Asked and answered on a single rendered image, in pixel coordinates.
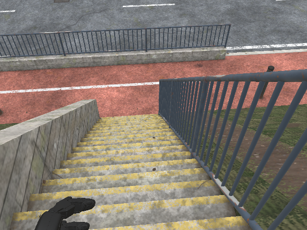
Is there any left robot hand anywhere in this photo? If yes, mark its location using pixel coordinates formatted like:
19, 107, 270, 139
35, 196, 96, 230

